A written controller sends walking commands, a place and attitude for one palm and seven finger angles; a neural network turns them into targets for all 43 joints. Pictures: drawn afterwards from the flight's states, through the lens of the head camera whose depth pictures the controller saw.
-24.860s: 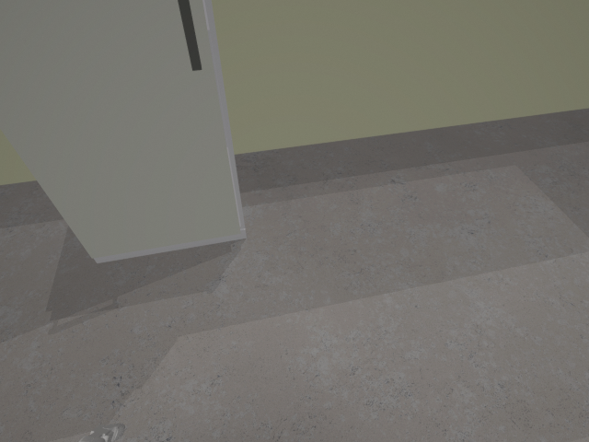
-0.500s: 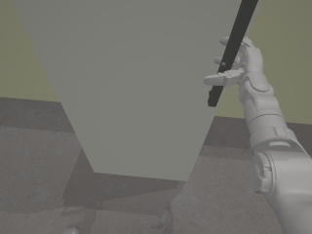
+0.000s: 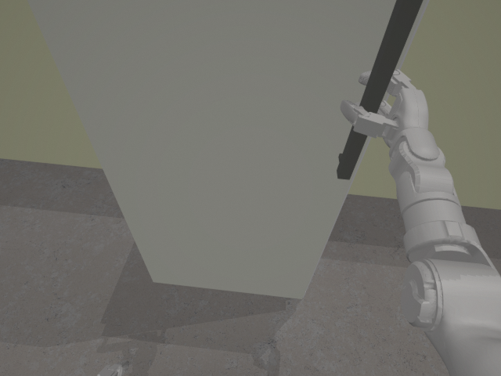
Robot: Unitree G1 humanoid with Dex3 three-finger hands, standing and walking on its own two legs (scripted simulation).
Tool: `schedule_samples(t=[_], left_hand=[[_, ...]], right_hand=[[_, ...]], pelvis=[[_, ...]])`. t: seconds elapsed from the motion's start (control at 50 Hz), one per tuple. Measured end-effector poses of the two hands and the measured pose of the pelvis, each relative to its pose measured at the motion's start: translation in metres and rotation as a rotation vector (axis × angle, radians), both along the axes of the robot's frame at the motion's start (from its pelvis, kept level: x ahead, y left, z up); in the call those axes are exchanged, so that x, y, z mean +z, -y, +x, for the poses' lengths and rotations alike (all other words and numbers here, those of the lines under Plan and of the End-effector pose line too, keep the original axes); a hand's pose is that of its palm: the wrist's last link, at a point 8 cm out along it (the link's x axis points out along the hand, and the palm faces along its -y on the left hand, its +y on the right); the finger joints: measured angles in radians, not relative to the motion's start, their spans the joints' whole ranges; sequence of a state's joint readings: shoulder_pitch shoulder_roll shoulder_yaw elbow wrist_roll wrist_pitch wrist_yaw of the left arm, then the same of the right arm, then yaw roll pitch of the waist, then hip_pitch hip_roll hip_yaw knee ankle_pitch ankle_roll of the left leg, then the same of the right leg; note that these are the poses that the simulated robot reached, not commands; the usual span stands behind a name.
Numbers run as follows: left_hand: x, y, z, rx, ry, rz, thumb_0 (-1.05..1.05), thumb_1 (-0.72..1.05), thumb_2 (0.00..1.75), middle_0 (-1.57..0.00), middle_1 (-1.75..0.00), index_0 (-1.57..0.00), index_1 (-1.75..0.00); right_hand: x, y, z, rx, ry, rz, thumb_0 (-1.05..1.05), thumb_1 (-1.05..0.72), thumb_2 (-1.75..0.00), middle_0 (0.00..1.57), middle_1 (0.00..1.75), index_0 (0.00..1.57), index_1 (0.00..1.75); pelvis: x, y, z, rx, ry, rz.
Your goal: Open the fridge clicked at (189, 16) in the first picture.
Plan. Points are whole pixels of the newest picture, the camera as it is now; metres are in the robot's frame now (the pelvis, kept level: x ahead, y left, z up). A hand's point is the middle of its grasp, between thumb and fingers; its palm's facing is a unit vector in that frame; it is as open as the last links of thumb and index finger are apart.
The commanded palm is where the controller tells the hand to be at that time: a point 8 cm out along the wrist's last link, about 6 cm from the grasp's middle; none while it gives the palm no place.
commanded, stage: grip the handle and tug to test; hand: right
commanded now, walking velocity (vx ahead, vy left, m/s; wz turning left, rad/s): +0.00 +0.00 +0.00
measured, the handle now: (372, 83) +0.52 -0.13 +0.24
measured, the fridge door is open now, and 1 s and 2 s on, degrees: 0 0 20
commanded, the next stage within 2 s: pull the door a little, standing still in 0.88 s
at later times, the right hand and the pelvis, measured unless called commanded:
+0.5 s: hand (358, 113) +0.47 -0.10 +0.21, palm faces +0.00 +1.00 +0.01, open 5.5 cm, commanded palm +0.44 -0.17 +0.21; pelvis +0.00 +0.00 +0.00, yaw +0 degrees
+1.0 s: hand (357, 115) +0.46 -0.10 +0.21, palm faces +0.00 +1.00 +0.03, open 5.7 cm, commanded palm +0.43 -0.16 +0.21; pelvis +0.03 +0.00 +0.00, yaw +2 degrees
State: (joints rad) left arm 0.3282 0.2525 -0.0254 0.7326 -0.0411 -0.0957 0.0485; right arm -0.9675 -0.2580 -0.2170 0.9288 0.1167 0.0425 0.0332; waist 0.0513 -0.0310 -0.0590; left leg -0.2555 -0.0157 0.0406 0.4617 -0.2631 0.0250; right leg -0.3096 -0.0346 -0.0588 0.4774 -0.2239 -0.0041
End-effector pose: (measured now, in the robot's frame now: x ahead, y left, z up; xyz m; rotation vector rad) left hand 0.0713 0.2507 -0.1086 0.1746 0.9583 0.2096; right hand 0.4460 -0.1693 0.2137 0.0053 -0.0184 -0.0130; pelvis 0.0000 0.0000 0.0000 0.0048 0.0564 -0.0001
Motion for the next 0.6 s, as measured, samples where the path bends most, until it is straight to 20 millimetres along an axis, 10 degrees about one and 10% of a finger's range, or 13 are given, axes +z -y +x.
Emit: schedule_samples(t=[0.18,0.6], left_hand=[[0.001,0.0,0.011,-0.02,0.008,0.013,0.01,0.9,0.9,-0.2,-0.3,-0.2,-0.3],[-0.001,-0.002,-0.004,0.022,-0.009,0.0,0.01,0.9,0.9,-0.2,-0.3,-0.2,-0.3]], right_hand=[[0.0,-0.009,0.0,0.032,-0.013,0.014,0.01,-0.68,-0.82,0.43,1.38,0.43,1.38],[0.0,-0.01,0.0,0.015,-0.006,0.008,0.01,-0.69,-0.83,0.41,1.4,0.42,1.4]], pelvis=[[0.0,0.0,0.001,-0.011,0.0,0.001],[0.001,-0.002,0.0,0.008,0.007,-0.002]])
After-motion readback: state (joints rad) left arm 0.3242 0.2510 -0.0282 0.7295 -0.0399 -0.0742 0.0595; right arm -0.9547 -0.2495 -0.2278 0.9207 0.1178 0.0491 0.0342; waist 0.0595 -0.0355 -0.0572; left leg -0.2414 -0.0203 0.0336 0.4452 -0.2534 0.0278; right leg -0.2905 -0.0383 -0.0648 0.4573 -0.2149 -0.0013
